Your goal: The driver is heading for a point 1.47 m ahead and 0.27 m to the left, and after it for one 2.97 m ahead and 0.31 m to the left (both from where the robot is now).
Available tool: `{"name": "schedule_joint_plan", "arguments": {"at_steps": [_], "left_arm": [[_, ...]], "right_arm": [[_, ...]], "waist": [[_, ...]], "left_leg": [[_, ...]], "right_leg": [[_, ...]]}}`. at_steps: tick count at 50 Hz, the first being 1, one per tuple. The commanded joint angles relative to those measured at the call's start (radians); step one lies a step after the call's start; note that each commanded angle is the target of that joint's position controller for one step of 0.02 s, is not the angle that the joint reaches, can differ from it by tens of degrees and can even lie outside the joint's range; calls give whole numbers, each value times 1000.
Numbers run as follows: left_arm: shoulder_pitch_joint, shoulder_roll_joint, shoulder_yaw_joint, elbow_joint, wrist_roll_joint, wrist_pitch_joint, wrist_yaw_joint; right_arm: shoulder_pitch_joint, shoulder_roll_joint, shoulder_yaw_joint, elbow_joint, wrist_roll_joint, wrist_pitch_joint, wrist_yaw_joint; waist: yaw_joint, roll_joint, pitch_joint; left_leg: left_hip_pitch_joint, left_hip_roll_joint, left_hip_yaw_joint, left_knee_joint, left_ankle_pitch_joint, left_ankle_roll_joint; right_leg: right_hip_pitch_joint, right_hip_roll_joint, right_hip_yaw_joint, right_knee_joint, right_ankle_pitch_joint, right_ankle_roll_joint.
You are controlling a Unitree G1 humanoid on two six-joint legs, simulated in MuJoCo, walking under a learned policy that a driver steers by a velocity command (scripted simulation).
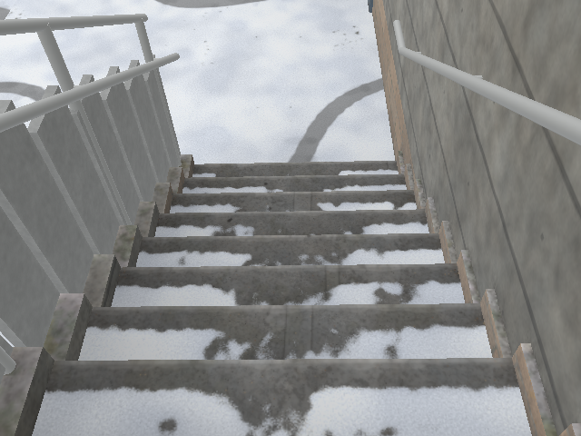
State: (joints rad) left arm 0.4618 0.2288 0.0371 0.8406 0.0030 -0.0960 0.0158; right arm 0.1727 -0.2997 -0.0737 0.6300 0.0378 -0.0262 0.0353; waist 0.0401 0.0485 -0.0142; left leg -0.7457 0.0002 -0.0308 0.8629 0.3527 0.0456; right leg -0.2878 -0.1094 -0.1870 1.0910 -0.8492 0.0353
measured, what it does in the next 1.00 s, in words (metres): goes down: left foot 0.17 m lower, then right foot 0.17 m lower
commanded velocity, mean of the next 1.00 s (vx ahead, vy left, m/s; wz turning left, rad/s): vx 0.98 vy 0.00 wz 0.29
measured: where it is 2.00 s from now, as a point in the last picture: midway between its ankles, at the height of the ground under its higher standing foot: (280, 262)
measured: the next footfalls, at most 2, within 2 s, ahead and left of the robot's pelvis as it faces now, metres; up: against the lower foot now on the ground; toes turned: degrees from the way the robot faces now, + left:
left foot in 0.10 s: +0.14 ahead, +0.04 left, -0.17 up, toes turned +6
right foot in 0.44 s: +0.45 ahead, -0.12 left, -0.34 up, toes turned +35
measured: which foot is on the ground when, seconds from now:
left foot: up 0.00-0.08, down 0.10-0.44, up 0.46-0.92, down 0.94-1.00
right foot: down 0.00-0.08, up 0.10-0.42, down 0.44-0.92, up 0.94-1.00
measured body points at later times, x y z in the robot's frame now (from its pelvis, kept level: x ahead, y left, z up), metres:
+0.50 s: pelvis +0.36 -0.02 -0.24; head +0.34 -0.02 +0.21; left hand +0.33 +0.28 -0.32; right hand +0.57 -0.20 -0.36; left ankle +0.16 +0.06 -0.71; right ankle +0.42 -0.13 -0.97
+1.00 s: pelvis +0.67 +0.17 -0.41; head +0.68 +0.17 +0.04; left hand +0.49 +0.33 -0.55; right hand +0.99 +0.08 -0.44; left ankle +0.65 +0.30 -1.15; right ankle +0.51 -0.08 -0.89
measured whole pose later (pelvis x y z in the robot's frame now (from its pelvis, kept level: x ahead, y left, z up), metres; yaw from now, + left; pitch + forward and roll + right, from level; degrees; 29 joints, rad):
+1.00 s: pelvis +0.67 +0.17 -0.41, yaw +15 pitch +2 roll -1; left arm 0.62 0.12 0.04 0.96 -0.05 -0.03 0.02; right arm -0.01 -0.16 -0.02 0.54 -0.01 -0.14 0.06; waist 0.12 0.03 -0.03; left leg -0.28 0.02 -0.07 0.49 -0.22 -0.01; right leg -0.26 0.13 0.28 1.68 -0.72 -0.08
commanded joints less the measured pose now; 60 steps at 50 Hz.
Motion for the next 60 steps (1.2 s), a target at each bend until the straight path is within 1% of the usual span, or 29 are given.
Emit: {"name": "schedule_joint_plan", "arguments": {"at_steps": [1,4,5,6,7,8,10,14,16,17,20,22,23,24,25,27,28,30,32,35,39,42,44,46,47,49,52,55,60], "left_arm": [[-107,146,35,-75,-16,-10,18],[-143,169,57,-66,-40,4,30],[-241,120,57,-90,-41,-4,39],[-250,0,20,-215,16,-36,41],[-181,2,5,-272,34,-54,27],[-156,89,25,-257,-1,-68,13],[-217,150,48,-260,-11,-38,25],[-284,184,55,-246,6,-42,-4],[-403,67,25,-303,59,-40,-29],[-432,25,21,-342,29,-27,-30],[11,160,82,-225,-8,-31,-39],[393,177,112,-110,-11,-31,-26],[431,50,62,-19,-14,-36,-41],[306,65,32,-55,18,-40,-58],[214,40,21,-52,16,-23,-63],[154,-6,14,-25,-4,-15,-75],[100,141,44,12,-14,-30,-70],[-94,57,5,-42,16,-56,-20],[-78,139,24,-32,0,-39,12],[-45,112,14,-39,-32,-23,1],[289,26,24,61,-45,43,44],[394,-67,4,115,-72,80,28],[276,-27,8,121,-51,89,14],[93,48,28,96,-30,80,14],[-19,58,36,56,-39,56,13],[152,44,34,-9,-71,24,2],[87,-15,41,-95,-62,61,24],[-40,-23,45,-106,-45,92,23],[-162,35,52,-166,-6,31,-63]], "right_arm": [[15,-1,-8,-45,12,19,16],[391,-95,-73,72,-8,34,15],[565,-90,-60,154,-13,19,23],[468,-121,-33,159,-39,-12,23],[413,-78,-21,117,-27,-16,14],[365,-39,-14,92,-22,-25,11],[75,-63,-16,9,-3,-27,-10],[133,-51,-23,54,-16,-76,-80],[202,-20,-1,119,20,-47,-112],[223,-28,3,144,14,-36,-115],[-35,-4,6,70,-9,-10,-106],[-183,-8,9,34,-9,-21,-70],[-49,159,37,59,10,-25,-70],[141,212,53,18,9,-46,-61],[227,188,51,12,30,-52,-56],[125,140,40,11,34,-41,-71],[47,169,64,-60,49,-47,-73],[-130,61,49,-99,40,-46,-74],[-175,29,36,-127,-29,-42,-67],[-131,68,51,-135,-42,-39,-22],[-494,76,57,-226,-23,-114,17],[-631,101,53,-263,-28,-165,40],[-387,88,21,-216,0,-147,35],[128,-8,-40,-80,-3,-99,18],[450,-53,-59,13,-21,-83,4],[406,-24,-21,30,-70,-95,14],[186,8,-19,88,-32,-88,41],[41,100,17,135,-12,-123,16],[57,18,13,208,-44,-130,-89]], "waist": [[-49,-153,61],[-235,-180,-9],[-337,95,73],[-168,310,133],[-91,264,-37],[-59,-30,-133],[65,-219,23],[8,-70,-17],[-66,-108,15],[-75,-31,21],[159,153,-83],[396,-69,-115],[291,-222,-9],[110,-602,10],[16,-615,17],[-46,-21,87],[-91,-112,157],[-144,120,236],[-101,13,156],[-92,-97,72],[162,-162,130],[277,-47,174],[155,-159,93],[-148,-163,-90],[-303,-55,-164],[-160,282,-279],[-12,98,-88],[14,-28,133],[21,-28,96]], "left_leg": [[374,-64,197,-124,-103,19],[721,-10,107,-357,-292,185],[929,76,-49,-540,-43,285],[940,46,-103,-239,380,231],[1017,69,-246,-170,305,298],[987,102,-376,-198,-110,322],[548,190,-602,-415,-595,359],[301,24,-486,-156,-476,292],[67,-135,-286,-123,-739,187],[44,-140,-354,-128,-736,188],[179,-162,-397,204,-475,136],[126,-251,-332,814,-338,49],[-103,-294,-343,1236,-1063,48],[-361,-283,-349,1499,-1225,63],[-462,-214,-291,1487,-1153,58],[-417,-89,-165,1188,-837,75],[-474,-22,-187,1112,-884,61],[-332,87,-255,582,-544,25],[-16,76,-120,311,-356,-60],[134,44,-42,286,-321,-35],[-420,19,-126,-102,-304,-38],[-89,-56,-12,-454,-112,-74],[450,-31,-71,-557,-113,-49],[1003,73,-123,-481,100,-13],[1311,216,-208,-409,107,65],[1415,340,-215,-93,648,7],[855,410,-416,-346,-205,197],[422,342,-208,-422,-202,118],[251,146,160,-261,-452,-42]], "right_leg": [[-227,-140,36,-190,571,-58],[-185,-129,36,507,1227,-20],[-499,33,20,1123,438,-6],[-822,81,132,1198,122,-66],[-893,44,272,997,203,-78],[-911,35,337,772,389,-94],[-825,-13,370,311,603,1],[-437,31,388,-160,1249,6],[-57,127,268,-475,1507,-12],[35,171,268,-455,1408,-8],[274,134,314,-312,1233,-30],[638,41,287,-637,1337,-35],[640,-122,483,-660,1269,-69],[694,-104,441,-253,1821,-43],[605,-118,505,-321,1898,-61],[284,-130,600,-496,1295,-155],[108,-237,974,-601,954,-280],[-200,-131,908,-614,645,-244],[-349,-33,804,-622,704,-288],[-268,5,686,-511,889,-317],[485,26,814,-272,913,-297],[371,148,698,-304,789,-214],[155,187,707,-174,886,-216],[-116,199,658,241,910,-175],[-385,277,583,650,271,-120],[-647,178,557,762,148,-115],[-705,36,347,699,425,-98],[-595,-63,406,279,657,-82],[-275,42,263,-337,1515,-124]]}}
